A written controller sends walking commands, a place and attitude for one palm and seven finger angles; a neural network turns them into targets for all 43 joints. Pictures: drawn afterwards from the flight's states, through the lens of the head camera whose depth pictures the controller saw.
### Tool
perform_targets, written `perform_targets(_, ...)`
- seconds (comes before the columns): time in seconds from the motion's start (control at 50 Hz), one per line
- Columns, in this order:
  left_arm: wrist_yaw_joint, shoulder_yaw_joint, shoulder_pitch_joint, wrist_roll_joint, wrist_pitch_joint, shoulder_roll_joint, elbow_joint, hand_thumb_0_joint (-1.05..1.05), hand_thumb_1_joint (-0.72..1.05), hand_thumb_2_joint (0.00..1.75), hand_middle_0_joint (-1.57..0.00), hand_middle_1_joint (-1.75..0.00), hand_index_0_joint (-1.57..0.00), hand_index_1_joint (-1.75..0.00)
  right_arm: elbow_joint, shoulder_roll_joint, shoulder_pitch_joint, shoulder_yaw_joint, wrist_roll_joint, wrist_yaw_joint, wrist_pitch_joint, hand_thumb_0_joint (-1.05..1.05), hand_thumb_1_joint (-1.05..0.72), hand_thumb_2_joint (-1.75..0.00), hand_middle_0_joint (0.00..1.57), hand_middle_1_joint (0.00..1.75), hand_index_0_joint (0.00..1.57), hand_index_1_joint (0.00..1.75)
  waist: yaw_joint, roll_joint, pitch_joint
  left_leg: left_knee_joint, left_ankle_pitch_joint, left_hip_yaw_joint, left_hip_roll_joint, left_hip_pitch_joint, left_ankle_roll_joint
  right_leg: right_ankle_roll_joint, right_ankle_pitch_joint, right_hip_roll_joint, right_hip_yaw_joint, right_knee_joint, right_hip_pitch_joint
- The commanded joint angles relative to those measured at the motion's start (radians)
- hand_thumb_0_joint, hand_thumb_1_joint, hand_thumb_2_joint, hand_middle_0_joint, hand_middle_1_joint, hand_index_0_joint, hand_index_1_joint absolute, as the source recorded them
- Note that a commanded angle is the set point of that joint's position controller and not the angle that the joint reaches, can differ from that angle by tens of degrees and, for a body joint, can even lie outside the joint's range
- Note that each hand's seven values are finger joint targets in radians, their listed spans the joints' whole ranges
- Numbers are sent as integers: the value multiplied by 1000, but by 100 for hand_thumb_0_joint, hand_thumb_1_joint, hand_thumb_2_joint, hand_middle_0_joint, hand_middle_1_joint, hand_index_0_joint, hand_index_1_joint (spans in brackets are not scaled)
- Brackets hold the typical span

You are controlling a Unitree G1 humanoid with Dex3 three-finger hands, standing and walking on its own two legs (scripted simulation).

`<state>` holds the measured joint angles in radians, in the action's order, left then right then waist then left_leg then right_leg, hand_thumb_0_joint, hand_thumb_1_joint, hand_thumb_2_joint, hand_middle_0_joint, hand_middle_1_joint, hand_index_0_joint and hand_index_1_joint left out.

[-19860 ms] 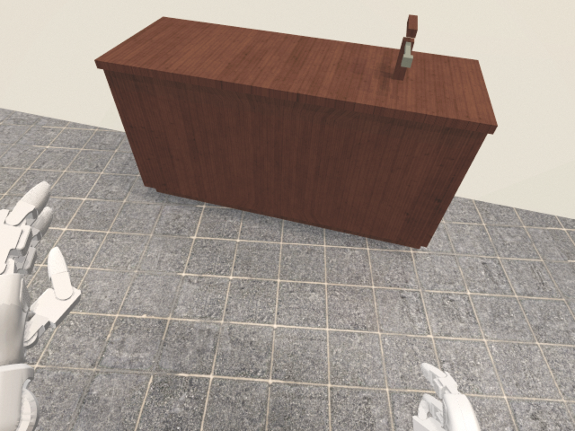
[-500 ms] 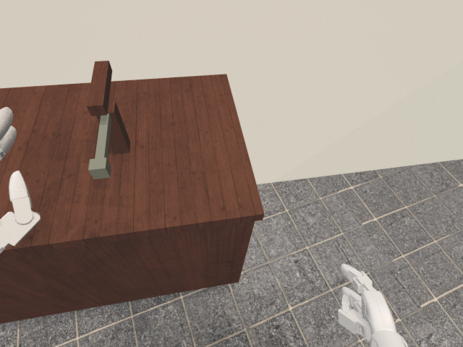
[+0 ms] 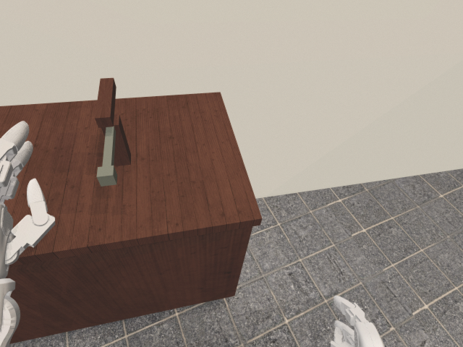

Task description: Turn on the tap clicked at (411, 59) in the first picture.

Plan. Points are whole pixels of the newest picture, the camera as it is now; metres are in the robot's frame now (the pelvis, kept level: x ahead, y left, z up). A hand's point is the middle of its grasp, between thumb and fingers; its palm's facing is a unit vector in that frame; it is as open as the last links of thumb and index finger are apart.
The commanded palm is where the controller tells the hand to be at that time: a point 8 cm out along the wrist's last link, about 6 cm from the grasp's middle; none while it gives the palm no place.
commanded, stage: look again from close up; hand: left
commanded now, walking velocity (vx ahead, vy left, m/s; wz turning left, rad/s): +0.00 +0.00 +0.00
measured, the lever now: (107, 175) +0.38 +0.27 +0.06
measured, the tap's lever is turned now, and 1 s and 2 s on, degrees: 0 0 0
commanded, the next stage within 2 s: come to a stop and stand still in 0.22 s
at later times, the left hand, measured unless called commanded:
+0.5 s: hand (37, 180) +0.25 +0.27 +0.20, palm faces +0.50 -0.79 -0.37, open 7.4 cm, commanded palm +0.17 +0.26 +0.18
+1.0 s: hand (84, 238) +0.20 +0.20 +0.17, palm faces +0.39 -0.88 -0.27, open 7.4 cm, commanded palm +0.15 +0.24 +0.18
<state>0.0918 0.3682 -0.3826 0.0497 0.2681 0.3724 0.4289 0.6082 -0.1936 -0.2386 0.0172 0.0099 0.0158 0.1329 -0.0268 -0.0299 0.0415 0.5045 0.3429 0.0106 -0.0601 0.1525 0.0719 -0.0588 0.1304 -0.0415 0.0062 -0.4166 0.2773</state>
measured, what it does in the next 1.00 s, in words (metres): stands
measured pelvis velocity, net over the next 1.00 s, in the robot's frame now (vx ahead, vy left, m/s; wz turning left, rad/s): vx -0.02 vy -0.03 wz -0.05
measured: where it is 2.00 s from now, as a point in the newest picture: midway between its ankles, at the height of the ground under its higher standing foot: outside the picture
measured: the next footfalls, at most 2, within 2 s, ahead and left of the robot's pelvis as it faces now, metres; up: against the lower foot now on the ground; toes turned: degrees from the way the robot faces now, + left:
none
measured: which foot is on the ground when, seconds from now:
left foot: down 0.00-1.00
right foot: down 0.00-1.00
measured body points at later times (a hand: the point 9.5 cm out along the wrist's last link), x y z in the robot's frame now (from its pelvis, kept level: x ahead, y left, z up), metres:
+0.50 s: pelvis +0.00 -0.02 +0.00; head +0.04 +0.01 +0.45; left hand +0.22 +0.31 +0.21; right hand +0.19 -0.22 -0.07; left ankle -0.05 +0.07 -0.74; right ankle +0.06 -0.16 -0.73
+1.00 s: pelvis -0.02 -0.03 +0.00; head -0.03 -0.01 +0.45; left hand +0.18 +0.25 +0.18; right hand +0.13 -0.27 -0.07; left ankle -0.05 +0.07 -0.74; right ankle +0.06 -0.16 -0.74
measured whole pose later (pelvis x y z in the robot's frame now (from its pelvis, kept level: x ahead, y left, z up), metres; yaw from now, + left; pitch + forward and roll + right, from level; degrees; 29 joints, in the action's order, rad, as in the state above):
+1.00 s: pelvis -0.02 -0.03 +0.00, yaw -3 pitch -3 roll +0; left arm 0.11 0.30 -0.35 0.03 0.29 0.30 0.36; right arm 0.61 -0.22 -0.27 0.01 0.01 -0.01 0.16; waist -0.06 -0.04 0.03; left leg 0.49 0.32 -0.02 -0.02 0.13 0.03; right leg -0.01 0.11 0.00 0.00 -0.43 0.28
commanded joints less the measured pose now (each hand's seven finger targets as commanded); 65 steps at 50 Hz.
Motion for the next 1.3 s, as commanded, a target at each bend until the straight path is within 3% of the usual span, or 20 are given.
perform_targets(0.0, 8, 84, 50, 7, 57, 145, 221, 0, 90, 90, -20, -30, -20, -30, -167, -149, 114, -71, 1, -18, 58, 0, -90, -90, 20, 30, 20, 30, -1, 76, -131, -176, -174, 45, 112, 238, -64, 55, -225, -7, -18, -42, -315)
perform_targets(0.12, 13, 133, 16, 13, 57, 193, 280, 0, 90, 90, -20, -30, -20, -30, -168, -151, 128, -73, 0, -24, 55, 0, -90, -90, 20, 30, 20, 30, 1, 120, -168, -138, -295, 40, 109, 184, -75, 62, -315, -14, -16, -58, -325)
perform_targets(0.32, 10, 104, 1, 24, 33, 149, 241, 0, 90, 90, -20, -30, -20, -30, -165, -152, 120, -74, 1, -34, 34, 0, -90, -90, 20, 30, 20, 30, 4, 91, -149, -141, -356, 27, 118, 130, -88, 62, -315, -10, -11, -45, -280)
perform_targets(0.34, 20, 658, 1093, -192, 134, 941, 466, 0, 90, 90, -20, -30, -20, -30, -131, -174, -56, -45, -63, -25, 101, 0, -90, -90, 20, 30, 20, 30, -16, 54, -10, -6, -411, 20, 139, 392, -38, 83, -174, 74, -13, -168, -287)
perform_targets(0.36, -38, 245, 514, -42, 85, 281, -165, 0, 90, 90, -20, -30, -20, -30, -106, -20, 77, -23, 5, -13, 105, 0, -90, -90, 20, 30, 20, 30, -22, -14, -191, -71, -529, 47, 97, 126, -77, 137, -211, -19, 7, -75, -157)
perform_targets(0.38, -32, 204, 267, -25, 88, 278, -9, 0, 90, 90, -20, -30, -20, -30, -147, -100, 28, -67, -8, -21, 113, 0, -90, -90, 20, 30, 20, 30, -23, 31, -144, -82, -611, 13, 124, 15, -102, 128, -383, -7, 113, -38, -185)
perform_targets(0.42, -32, 19, 196, 7, 67, 72, 39, 0, 90, 90, -20, -30, -20, -30, -157, -124, 64, -83, 19, 0, 106, 0, -90, -90, 20, 30, 20, 30, 10, 261, -221, -74, -731, 3, 141, -124, -103, 103, -293, -9, 56, -138, -121)
perform_targets(0.46, -30, -23, 133, -1, 68, 68, 169, 0, 90, 90, -20, -30, -20, -30, -175, -134, 62, -84, 1, 31, 95, 0, -90, -90, 20, 30, 20, 30, -2, 297, -210, -75, -818, 14, 185, -107, -90, 88, -107, 6, 3, -174, -104)
perform_targets(0.5, -19, -19, 82, -3, 64, 90, 227, 0, 90, 90, -20, -30, -20, -30, -193, -127, 77, -75, 2, 40, 92, 0, -90, -90, 20, 30, 20, 30, -15, 145, -203, -49, -690, -2, 169, 27, -85, 90, -209, -1, 4, -123, -224)
perform_targets(0.56, 25, 123, 31, 2, 65, 207, 222, 0, 90, 90, -20, -30, -20, -30, -199, -132, 86, -68, 0, 17, 82, 0, -90, -90, 20, 30, 20, 30, -10, -128, -231, 22, -493, -3, 113, 113, -92, 118, -452, -57, 47, -74, -338)
perform_targets(0.58, 29, 153, 40, 11, 67, 214, 212, 0, 90, 90, -20, -30, -20, -30, -201, -132, 93, -69, 1, 4, 78, 0, -90, -90, 20, 30, 20, 30, -2, -162, -214, 10, -409, 9, 90, 118, -97, 135, -426, -76, 70, -66, -312)
perform_targets(0.6, 32, 187, 31, 18, 69, 231, 194, 0, 90, 90, -20, -30, -20, -30, -201, -126, 107, -70, 2, -11, 70, 0, -90, -90, 20, 30, 20, 30, 1, -164, -194, -27, -328, 21, 83, 95, -94, 137, -357, -81, 89, -53, -259)
perform_targets(0.62, 39, 252, 42, 19, 72, 294, 203, 0, 90, 90, -20, -30, -20, -30, -199, -127, 120, -69, 2, -25, 56, 0, -90, -90, 20, 30, 20, 30, 0, -69, -172, -73, -276, 25, 87, 91, -92, 129, -273, -77, 91, -53, -227)
perform_targets(0.64, 35, 209, 36, 27, 75, 237, 193, 0, 90, 90, -20, -30, -20, -30, -209, -107, 128, -59, 3, -35, 47, 0, -90, -90, 20, 30, 20, 30, 1, 9, -149, -114, -236, 30, 99, 106, -81, 115, -186, -59, 79, -53, -213)
perform_targets(0.7, 26, 183, 69, 23, 83, 226, 213, 0, 90, 90, -20, -30, -20, -30, -211, -101, 121, -50, 7, -45, 49, 0, -90, -90, 20, 30, 20, 30, -6, 193, -107, -179, -181, 37, 146, 199, -52, 82, -109, -20, 30, -104, -257)
perform_targets(0.84, 16, 0, 136, 3, 80, 91, 163, 0, 90, 90, -20, -30, -20, -30, -171, -133, 71, -55, 2, -37, 100, 0, -90, -90, 20, 30, 20, 30, -3, 39, -54, -163, 13, 3, 101, 173, -40, 76, 108, -16, 92, 37, -170)
perform_targets(0.94, 27, 30, 197, -18, 71, 129, 112, 0, 90, 90, -20, -30, -20, -30, -163, -137, 64, -55, -2, -41, 93, 0, -90, -90, 20, 30, 20, 30, -2, 10, -9, -177, 124, 6, 83, 201, -31, 71, 301, -16, 129, 123, -123)
perform_targets(1.02, 30, 95, 194, -22, 83, 186, 179, 0, 90, 90, -20, -30, -20, -30, -177, -130, 77, -57, -5, -40, 90, 0, -90, -90, 20, 30, 20, 30, -9, 50, -69, -185, 65, 12, 78, 191, -35, 73, 242, -13, 121, 112, -200)
perform_targets(1.12, 23, 94, 111, -15, 90, 165, 221, 0, 90, 90, -20, -30, -20, -30, -184, -120, 82, -55, -7, -34, 102, 0, -90, -90, 20, 30, 20, 30, -13, 87, -106, -196, -55, 14, 92, 183, -46, 73, 41, -1, 76, 53, -278)
perform_targets(1.28, 16, 60, 70, -13, 70, 115, 136, 0, 90, 90, -20, -30, -20, -30, -163, -131, 66, -64, -2, -28, 91, 0, -90, -90, 20, 30, 20, 30, -1, 46, -85, -175, -204, 4, 107, 147, -69, 74, -171, 3, 53, 14, -267)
